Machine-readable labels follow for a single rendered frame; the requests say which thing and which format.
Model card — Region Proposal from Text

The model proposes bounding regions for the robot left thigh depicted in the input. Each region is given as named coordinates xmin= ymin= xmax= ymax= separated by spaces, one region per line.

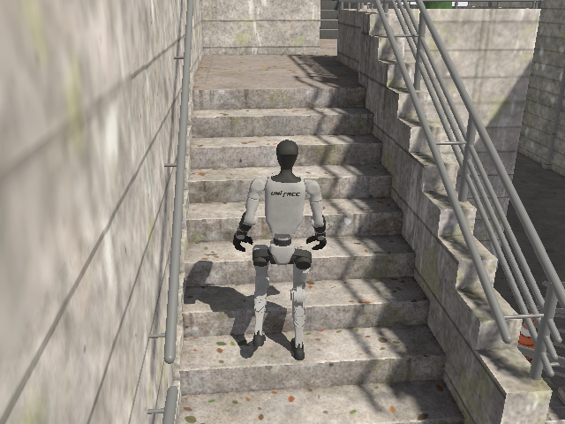
xmin=252 ymin=245 xmax=270 ymax=291

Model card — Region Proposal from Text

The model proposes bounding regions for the robot left shin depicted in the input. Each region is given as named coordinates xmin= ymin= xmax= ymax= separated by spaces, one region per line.
xmin=254 ymin=276 xmax=267 ymax=336

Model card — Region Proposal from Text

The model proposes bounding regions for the left robot upper arm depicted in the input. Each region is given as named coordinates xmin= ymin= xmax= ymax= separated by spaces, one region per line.
xmin=243 ymin=178 xmax=267 ymax=226

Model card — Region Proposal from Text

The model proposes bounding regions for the right robot upper arm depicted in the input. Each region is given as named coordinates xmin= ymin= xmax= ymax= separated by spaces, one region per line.
xmin=304 ymin=179 xmax=324 ymax=228

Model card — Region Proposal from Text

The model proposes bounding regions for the robot left hand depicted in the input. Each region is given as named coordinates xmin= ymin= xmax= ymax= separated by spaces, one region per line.
xmin=233 ymin=233 xmax=253 ymax=252

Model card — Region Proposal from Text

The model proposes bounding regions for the left robot forearm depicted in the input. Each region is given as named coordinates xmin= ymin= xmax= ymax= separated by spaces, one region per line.
xmin=236 ymin=212 xmax=252 ymax=239

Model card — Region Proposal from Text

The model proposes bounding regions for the right robot forearm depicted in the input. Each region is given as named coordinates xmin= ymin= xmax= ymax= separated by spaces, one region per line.
xmin=313 ymin=215 xmax=326 ymax=240

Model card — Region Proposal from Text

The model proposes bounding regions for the robot right hand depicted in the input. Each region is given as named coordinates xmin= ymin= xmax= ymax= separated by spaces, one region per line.
xmin=306 ymin=235 xmax=327 ymax=250

